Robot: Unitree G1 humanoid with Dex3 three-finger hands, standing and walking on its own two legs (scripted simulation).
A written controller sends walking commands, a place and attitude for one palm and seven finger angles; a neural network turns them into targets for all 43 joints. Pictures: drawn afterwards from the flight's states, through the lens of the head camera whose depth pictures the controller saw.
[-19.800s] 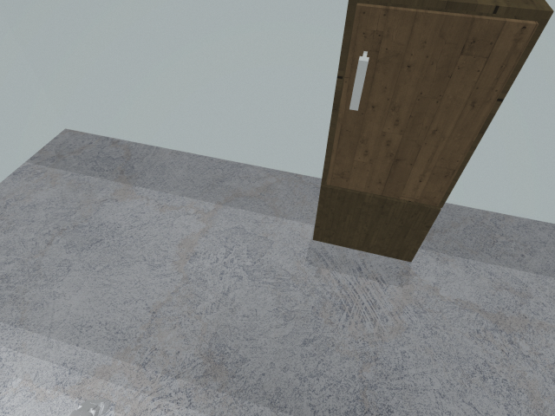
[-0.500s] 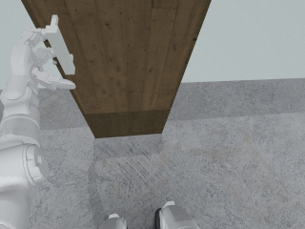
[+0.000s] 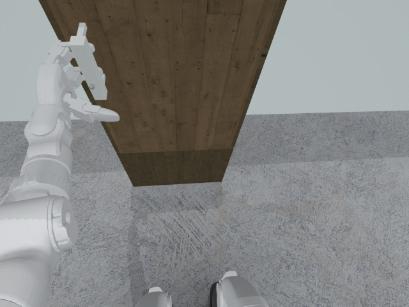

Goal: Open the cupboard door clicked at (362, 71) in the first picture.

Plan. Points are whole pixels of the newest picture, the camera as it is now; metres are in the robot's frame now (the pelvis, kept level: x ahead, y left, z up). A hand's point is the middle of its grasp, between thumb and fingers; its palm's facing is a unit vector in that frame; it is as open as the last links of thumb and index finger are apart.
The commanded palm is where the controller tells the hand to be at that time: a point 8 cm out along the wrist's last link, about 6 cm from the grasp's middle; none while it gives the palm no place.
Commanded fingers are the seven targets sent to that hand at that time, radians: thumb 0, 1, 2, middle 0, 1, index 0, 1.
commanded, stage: slide the fingers in behind the handle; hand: left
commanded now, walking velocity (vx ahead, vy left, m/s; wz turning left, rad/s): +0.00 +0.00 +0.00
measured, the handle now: (92, 63) +0.58 +0.18 +0.09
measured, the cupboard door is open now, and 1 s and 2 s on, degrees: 0 1 11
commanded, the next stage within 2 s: close the thumb around the handle in 0.64 s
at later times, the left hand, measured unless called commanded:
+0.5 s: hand (100, 86) +0.51 +0.16 +0.09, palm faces +0.01 -1.00 -0.02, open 14.3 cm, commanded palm +0.48 +0.19 +0.09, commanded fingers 0.00 -0.50 0.30 -0.30 -1.20 -0.30 -1.20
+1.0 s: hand (102, 84) +0.52 +0.16 +0.09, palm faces +0.00 -1.00 -0.02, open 12.2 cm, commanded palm +0.50 +0.19 +0.09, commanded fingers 0.00 0.28 0.64 -0.36 -1.28 -0.36 -1.28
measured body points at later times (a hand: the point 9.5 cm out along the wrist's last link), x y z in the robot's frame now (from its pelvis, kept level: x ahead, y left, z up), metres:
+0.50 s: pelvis +0.00 +0.00 +0.00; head +0.12 +0.01 +0.44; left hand +0.50 +0.21 +0.10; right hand +0.00 -0.26 -0.12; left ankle -0.02 +0.09 -0.68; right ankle +0.03 -0.11 -0.68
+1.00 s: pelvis +0.00 +0.00 +0.00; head +0.13 +0.01 +0.43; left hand +0.51 +0.21 +0.09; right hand +0.00 -0.26 -0.12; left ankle -0.02 +0.09 -0.68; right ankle +0.03 -0.11 -0.68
